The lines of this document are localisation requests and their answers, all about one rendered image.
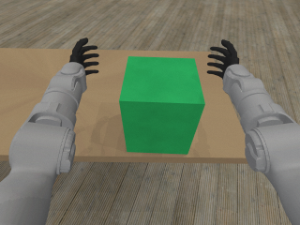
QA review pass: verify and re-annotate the robot right hand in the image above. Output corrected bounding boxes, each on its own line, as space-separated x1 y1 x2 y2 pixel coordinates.
207 39 239 80

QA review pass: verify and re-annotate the left robot forearm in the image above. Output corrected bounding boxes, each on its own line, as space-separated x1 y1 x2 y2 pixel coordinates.
8 62 87 168

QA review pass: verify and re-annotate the table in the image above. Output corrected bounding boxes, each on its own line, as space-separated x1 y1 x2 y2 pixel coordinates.
0 48 248 164

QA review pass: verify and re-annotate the right robot forearm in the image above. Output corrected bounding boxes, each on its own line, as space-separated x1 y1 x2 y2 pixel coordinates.
222 64 300 134

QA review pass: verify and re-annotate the carton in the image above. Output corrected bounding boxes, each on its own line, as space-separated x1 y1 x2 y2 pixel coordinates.
119 56 205 155

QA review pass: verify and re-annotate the robot left hand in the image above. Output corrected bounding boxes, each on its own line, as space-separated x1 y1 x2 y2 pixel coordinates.
69 37 99 76

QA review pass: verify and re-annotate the robot right upper arm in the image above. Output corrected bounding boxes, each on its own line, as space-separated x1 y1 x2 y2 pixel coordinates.
245 123 300 225

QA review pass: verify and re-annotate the robot left upper arm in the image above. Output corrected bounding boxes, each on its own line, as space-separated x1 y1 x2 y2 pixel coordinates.
0 122 76 225

